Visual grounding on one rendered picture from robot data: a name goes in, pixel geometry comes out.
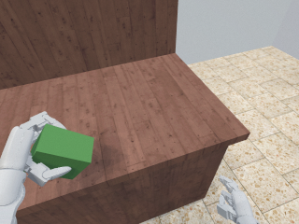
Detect robot left forearm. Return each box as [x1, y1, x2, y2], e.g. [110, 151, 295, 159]
[0, 168, 27, 224]

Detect right robot hand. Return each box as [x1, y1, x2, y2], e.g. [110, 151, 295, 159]
[217, 175, 254, 223]

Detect sponge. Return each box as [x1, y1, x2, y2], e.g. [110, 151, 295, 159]
[24, 123, 94, 180]

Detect table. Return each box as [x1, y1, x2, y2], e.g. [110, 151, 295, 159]
[0, 0, 250, 224]

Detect left robot hand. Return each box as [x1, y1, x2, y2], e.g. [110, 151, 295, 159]
[0, 111, 72, 187]

